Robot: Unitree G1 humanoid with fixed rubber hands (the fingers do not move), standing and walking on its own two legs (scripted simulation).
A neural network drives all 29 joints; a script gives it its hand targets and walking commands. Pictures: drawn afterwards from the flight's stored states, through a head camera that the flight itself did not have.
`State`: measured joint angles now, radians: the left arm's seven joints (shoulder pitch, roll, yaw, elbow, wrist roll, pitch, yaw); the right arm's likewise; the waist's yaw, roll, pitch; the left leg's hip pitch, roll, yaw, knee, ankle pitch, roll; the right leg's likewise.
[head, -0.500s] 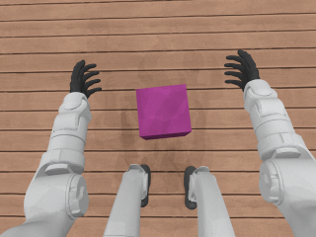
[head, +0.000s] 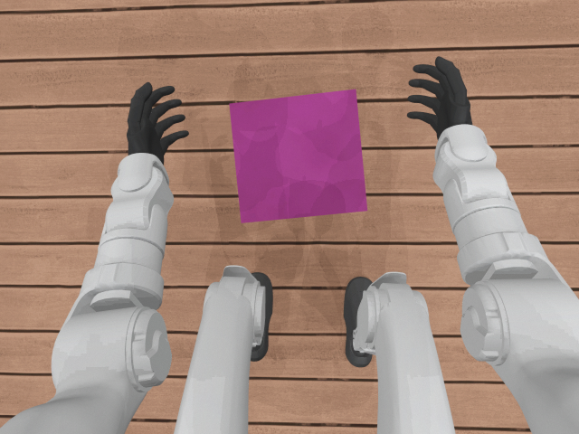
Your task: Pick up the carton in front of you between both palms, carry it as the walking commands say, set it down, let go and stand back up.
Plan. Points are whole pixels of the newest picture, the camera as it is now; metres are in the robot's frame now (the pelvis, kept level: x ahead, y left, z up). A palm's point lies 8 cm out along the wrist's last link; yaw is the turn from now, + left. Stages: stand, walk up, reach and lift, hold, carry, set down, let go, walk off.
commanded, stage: reach and lift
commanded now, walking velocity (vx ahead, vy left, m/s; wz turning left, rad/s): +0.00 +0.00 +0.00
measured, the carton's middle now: (299, 166) +0.46 +0.03 -0.40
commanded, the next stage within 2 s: none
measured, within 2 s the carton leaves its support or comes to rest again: leaves its support in 1.34 s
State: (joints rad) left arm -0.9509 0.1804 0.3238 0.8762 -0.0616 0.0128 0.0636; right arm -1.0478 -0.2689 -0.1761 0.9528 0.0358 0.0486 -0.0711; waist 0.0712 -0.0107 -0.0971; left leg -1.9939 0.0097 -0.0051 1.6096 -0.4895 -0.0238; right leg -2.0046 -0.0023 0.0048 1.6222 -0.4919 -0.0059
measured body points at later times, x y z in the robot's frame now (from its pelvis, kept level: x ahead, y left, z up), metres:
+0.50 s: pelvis -0.05 +0.01 -0.15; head +0.32 +0.00 +0.10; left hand +0.46 +0.22 -0.34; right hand +0.50 -0.15 -0.35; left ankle +0.08 +0.13 -0.49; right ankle +0.08 -0.12 -0.49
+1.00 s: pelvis -0.03 +0.00 -0.15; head +0.33 +0.00 +0.11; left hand +0.47 +0.19 -0.33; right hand +0.51 -0.12 -0.35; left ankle +0.08 +0.13 -0.49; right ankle +0.08 -0.12 -0.49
